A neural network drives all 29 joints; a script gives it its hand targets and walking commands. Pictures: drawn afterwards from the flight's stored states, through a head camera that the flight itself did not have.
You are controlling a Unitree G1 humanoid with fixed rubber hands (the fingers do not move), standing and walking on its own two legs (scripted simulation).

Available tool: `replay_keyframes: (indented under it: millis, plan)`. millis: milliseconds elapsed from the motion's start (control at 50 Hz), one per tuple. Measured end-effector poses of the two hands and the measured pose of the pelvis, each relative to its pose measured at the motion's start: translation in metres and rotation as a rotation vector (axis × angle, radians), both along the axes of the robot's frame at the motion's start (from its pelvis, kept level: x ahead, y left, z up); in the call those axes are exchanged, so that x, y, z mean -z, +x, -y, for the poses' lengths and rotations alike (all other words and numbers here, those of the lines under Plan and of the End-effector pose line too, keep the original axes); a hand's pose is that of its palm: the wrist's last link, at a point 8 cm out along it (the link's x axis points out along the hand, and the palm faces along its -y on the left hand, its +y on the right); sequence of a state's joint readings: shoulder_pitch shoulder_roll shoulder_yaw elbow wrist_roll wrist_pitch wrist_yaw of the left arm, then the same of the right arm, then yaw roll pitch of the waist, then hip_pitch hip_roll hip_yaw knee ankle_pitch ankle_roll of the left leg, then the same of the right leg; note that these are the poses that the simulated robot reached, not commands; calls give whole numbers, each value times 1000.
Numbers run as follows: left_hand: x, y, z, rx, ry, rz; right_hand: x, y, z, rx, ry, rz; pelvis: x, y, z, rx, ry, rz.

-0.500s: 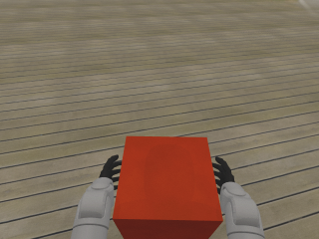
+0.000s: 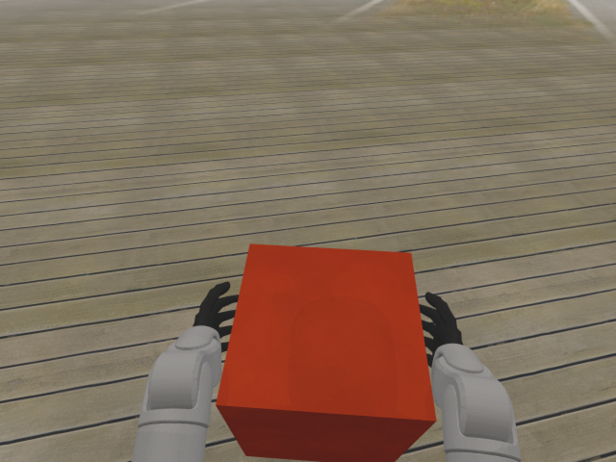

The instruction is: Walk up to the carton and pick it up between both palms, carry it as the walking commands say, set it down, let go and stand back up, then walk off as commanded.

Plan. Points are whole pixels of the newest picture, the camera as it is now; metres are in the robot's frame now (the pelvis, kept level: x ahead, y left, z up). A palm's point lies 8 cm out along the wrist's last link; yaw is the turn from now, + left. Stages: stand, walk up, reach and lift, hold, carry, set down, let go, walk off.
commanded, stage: carry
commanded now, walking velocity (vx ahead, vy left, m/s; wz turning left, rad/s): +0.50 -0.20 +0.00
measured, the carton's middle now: (323, 361) +0.28 +0.00 +0.02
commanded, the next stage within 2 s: none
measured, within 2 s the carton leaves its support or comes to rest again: neither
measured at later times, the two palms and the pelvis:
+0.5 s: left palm (269, 255) +0.41 +0.09 +0.09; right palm (467, 252) +0.43 -0.21 +0.10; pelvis +0.20 -0.07 +0.01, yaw +5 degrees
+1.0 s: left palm (333, 170) +0.70 -0.01 +0.08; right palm (476, 173) +0.70 -0.31 +0.09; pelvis +0.48 -0.16 +0.00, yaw +6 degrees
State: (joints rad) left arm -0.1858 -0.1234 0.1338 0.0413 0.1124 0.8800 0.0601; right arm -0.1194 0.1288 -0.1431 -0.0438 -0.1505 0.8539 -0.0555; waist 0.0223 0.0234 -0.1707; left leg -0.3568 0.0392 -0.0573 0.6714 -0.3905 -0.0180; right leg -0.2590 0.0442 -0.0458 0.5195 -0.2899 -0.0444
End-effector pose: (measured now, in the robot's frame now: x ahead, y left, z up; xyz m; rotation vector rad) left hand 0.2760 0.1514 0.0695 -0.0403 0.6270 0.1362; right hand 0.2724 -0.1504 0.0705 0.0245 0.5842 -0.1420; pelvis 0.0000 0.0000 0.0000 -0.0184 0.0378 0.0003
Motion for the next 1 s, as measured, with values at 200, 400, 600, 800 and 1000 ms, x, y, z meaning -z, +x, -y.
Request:
replay_keyframes:
  millis: [200, 400, 600, 800, 1000]
  plan:
    - [-23, 35, 6, -69, -35, 29, -32, 51, 4, -3, 33, 27, 1, 64, 14, -23, 39, -56]
    - [-27, 99, 53, -43, -34, -36, -23, 98, 52, 55, 66, -39, 0, 153, 53, -38, -7, -42]
    - [-19, 173, 58, -178, -60, -60, -32, 220, 53, -92, 33, -68, -4, 245, 85, -95, 27, -70]
    - [-12, 299, 95, -72, -43, -92, -10, 307, 94, 18, 56, -96, 2, 354, 99, -21, 41, -49]
    - [-10, 427, 162, -21, -42, -62, -17, 428, 160, 62, 50, -67, 4, 475, 159, -98, -8, -59]
